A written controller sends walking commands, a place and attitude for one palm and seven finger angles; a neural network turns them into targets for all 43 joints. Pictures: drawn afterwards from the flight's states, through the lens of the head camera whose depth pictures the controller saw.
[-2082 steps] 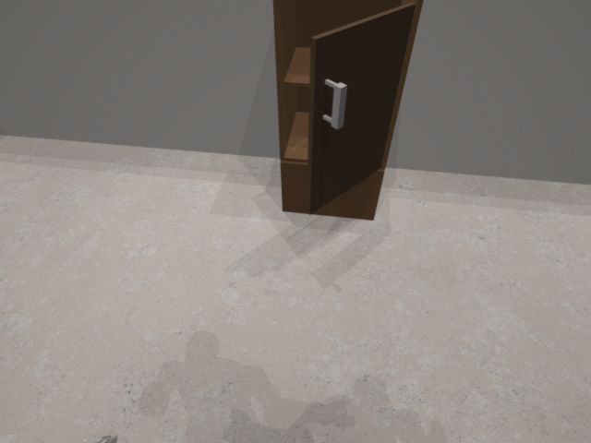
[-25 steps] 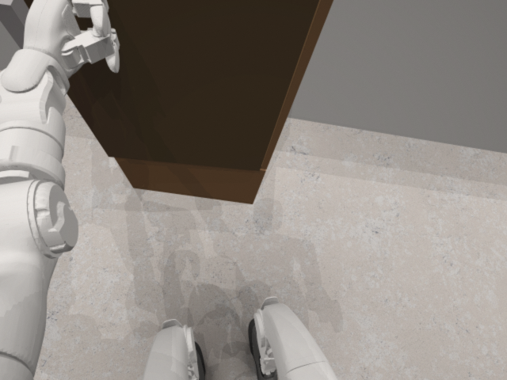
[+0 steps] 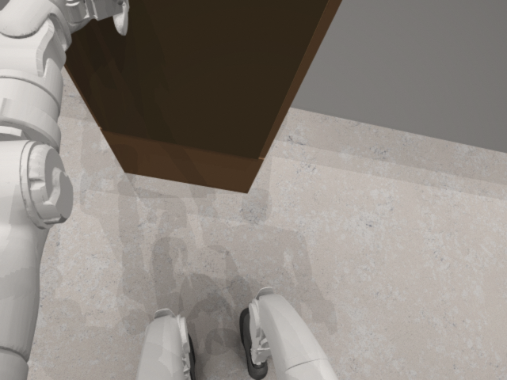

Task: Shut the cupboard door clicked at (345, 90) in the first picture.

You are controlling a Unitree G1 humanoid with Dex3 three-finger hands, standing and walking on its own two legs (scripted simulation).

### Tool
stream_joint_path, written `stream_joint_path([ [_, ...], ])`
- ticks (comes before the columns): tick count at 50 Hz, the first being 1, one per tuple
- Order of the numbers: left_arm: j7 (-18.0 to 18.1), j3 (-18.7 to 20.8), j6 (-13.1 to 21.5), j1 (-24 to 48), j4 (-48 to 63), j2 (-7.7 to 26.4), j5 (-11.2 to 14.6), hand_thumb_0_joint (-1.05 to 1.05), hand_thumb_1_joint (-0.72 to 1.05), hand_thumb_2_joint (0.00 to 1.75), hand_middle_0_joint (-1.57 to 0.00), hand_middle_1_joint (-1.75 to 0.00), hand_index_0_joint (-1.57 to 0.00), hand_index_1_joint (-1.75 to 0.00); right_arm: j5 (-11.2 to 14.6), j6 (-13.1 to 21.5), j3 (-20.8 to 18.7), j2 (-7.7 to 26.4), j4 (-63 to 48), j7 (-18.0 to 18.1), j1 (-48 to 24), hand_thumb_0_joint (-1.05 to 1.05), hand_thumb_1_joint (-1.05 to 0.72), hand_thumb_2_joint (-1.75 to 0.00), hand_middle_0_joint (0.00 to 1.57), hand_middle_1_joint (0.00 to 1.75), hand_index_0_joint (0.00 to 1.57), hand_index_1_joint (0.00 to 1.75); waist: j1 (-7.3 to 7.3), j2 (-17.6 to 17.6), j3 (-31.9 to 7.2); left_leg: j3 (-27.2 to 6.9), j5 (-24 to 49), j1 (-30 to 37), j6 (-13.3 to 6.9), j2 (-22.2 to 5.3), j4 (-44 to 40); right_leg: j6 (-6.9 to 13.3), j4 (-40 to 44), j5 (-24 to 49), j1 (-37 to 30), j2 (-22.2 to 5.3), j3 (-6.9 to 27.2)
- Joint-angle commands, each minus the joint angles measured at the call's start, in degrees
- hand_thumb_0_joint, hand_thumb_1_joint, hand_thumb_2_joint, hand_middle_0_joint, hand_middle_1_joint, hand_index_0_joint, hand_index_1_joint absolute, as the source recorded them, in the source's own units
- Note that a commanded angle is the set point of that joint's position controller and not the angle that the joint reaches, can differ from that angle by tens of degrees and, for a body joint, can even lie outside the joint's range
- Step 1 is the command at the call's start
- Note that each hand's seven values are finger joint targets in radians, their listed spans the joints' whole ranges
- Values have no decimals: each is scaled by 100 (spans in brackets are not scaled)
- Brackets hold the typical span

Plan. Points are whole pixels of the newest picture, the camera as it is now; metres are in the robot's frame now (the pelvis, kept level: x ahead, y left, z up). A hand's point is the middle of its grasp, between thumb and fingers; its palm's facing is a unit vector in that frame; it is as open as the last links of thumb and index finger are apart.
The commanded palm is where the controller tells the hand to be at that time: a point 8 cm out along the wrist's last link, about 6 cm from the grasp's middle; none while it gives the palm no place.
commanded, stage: pull the fist back off the door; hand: left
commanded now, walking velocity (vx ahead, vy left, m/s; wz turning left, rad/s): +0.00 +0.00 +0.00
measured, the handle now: out of the picture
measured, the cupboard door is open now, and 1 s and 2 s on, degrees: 0 0 0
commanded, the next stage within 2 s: draw the hand back to the body in 0.90 s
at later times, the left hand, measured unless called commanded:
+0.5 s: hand (140, 1) +0.59 +0.06 +0.12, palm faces +0.03 -1.00 -0.03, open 3.2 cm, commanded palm +0.56 +0.09 +0.11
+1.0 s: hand (149, 39) +0.54 +0.06 +0.11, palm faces +0.04 -1.00 -0.03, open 3.1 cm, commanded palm +0.51 +0.10 +0.11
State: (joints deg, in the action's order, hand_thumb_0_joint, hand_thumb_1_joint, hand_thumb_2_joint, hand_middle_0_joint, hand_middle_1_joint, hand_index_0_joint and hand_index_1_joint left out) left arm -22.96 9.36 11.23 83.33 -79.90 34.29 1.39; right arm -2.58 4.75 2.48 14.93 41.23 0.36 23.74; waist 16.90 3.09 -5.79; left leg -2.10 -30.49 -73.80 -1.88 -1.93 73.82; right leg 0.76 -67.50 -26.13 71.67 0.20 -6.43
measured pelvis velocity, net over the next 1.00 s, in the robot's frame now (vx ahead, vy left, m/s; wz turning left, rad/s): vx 0.03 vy -0.01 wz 0.01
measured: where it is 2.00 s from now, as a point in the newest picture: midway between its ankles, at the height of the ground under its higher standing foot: (221, 367)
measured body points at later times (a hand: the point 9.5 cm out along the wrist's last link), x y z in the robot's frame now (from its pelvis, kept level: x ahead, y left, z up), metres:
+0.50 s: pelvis -0.02 +0.00 +0.01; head +0.16 +0.01 +0.42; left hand +0.59 +0.12 +0.12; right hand -0.10 -0.23 -0.09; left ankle +0.02 +0.10 -0.62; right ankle +0.04 -0.12 -0.62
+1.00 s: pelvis +0.03 -0.01 +0.04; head +0.16 -0.01 +0.47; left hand +0.53 +0.11 +0.12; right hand +0.05 -0.27 -0.08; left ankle +0.02 +0.10 -0.62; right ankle +0.04 -0.12 -0.62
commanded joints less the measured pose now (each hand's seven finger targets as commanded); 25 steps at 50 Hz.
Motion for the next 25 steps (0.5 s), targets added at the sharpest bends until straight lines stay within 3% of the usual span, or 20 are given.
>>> stream_joint_path([
  [1,-65,-131,381,3900,1507,-208,103,0,90,90,-130,-150,-130,-150,-16,160,-387,1265,56,128,1412,0,-90,-90,20,30,20,30,862,1560,-3319,-587,2291,3860,-53,7,-658,187,741,1101,-37,356,130],
  [2,1160,1089,287,3877,1374,66,450,0,90,90,-130,-150,-130,-150,-158,205,-287,1154,-189,75,1670,0,-90,-90,20,30,20,30,590,1784,-3237,-665,1876,3305,52,-71,-796,160,783,1014,-243,267,236],
  [3,1798,966,261,3523,1224,-95,260,0,90,90,-130,-150,-130,-150,-200,222,-271,1126,-175,-30,1662,0,-90,-90,20,30,20,30,588,1695,-3242,-761,1671,3254,83,-91,-920,111,755,885,-231,277,227],
  [4,2306,964,275,3623,1258,-389,192,0,90,90,-130,-150,-130,-150,-274,201,-310,1109,-218,-118,1685,0,-90,-90,20,30,20,30,696,1258,-3113,-827,1461,3087,77,-110,-953,55,751,836,-235,248,204],
  [5,2770,996,344,3689,1262,-511,57,0,90,90,-130,-150,-130,-150,-346,174,-347,1088,-215,-206,1709,0,-90,-90,20,30,20,30,717,1224,-3053,-784,1399,2957,84,-77,-962,28,776,819,-281,227,214],
  [7,3587,1006,586,3739,1225,-609,-339,0,90,90,-130,-150,-130,-150,-470,137,-374,1051,-229,-393,1713,0,-90,-90,20,30,20,30,706,1096,-3100,-647,1139,2700,76,-1,-924,-12,841,664,-379,206,241],
  [8,3772,938,777,3928,1312,-419,-638,0,90,90,-130,-150,-130,-150,-524,111,-379,1079,-210,-459,1755,0,-90,-90,20,30,20,30,759,1157,-3204,-633,1213,2715,70,9,-900,-12,808,668,-400,198,253],
  [10,3846,585,1072,4069,1299,-341,-1157,0,90,90,-130,-150,-130,-150,-538,39,-429,1104,-200,-595,1771,0,-90,-90,20,30,20,30,814,1435,-3345,-610,1137,2895,79,31,-907,14,823,589,-336,168,279],
  [12,3702,474,1186,3971,1086,-179,-1340,0,90,90,-130,-150,-130,-150,-504,-16,-435,1135,-211,-651,1740,0,-90,-90,20,30,20,30,840,1396,-3219,-560,895,2764,51,64,-962,48,906,490,-480,169,319],
  [13,3570,497,1202,3975,1032,-110,-1273,0,90,90,-130,-150,-130,-150,-480,-41,-429,1155,-234,-644,1743,0,-90,-90,20,30,20,30,860,1344,-3263,-550,898,2728,27,80,-979,52,935,514,-613,183,339],
  [17,3134,655,1081,3506,930,74,-906,0,90,90,-130,-150,-130,-150,-350,-99,-376,1163,-401,-583,1667,0,-90,-90,20,30,20,30,631,1189,-3266,-503,638,2507,13,98,-1168,64,1048,420,-1108,184,383],
  [19,3006,721,1076,3081,1017,-26,-697,0,90,90,-130,-150,-130,-150,-312,-105,-371,1154,-472,-567,1656,0,-90,-90,20,30,20,30,483,1170,-3459,-498,862,2677,22,94,-1206,65,1051,568,-1225,190,373],
  [22,2912,739,1114,2535,1171,-247,-472,0,90,90,-130,-150,-130,-150,-279,-150,-389,1109,-519,-559,1656,0,-90,-90,20,30,20,30,357,836,-3308,-384,1002,2632,12,86,-1286,35,1183,672,-1542,210,390],
  [25,2952,810,1194,2094,1312,-351,-415,0,90,90,-130,-150,-130,-150,-272,-209,-419,1096,-522,-563,1683,0,-90,-90,20,30,20,30,209,705,-3236,-345,1198,2724,21,82,-1367,34,1220,803,-1658,218,364],
])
